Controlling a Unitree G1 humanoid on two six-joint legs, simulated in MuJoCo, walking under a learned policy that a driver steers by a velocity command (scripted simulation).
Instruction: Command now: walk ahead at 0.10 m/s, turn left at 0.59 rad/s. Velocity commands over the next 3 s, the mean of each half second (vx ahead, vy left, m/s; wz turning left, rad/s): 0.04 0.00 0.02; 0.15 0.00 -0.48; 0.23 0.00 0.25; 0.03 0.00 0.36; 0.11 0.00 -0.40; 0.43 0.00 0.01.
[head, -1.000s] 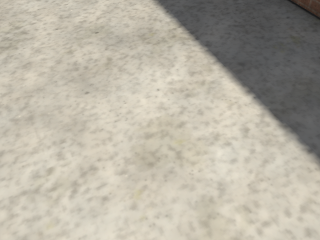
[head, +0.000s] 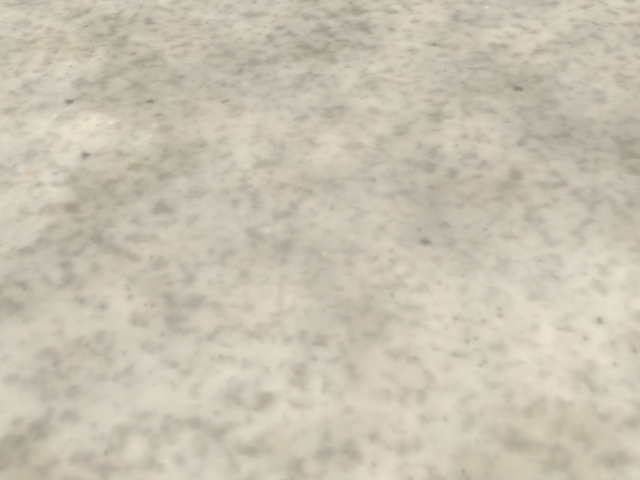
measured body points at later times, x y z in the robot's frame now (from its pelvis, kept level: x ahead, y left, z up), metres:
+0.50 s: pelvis +0.02 +0.01 +0.01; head +0.04 +0.01 +0.46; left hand +0.10 +0.27 -0.12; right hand +0.14 -0.25 -0.10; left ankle +0.02 +0.12 -0.73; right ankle +0.00 -0.09 -0.69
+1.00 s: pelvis +0.05 -0.02 +0.02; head +0.06 -0.04 +0.47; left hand +0.18 +0.23 -0.10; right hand +0.10 -0.33 -0.10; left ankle +0.16 +0.09 -0.69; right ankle -0.02 -0.08 -0.73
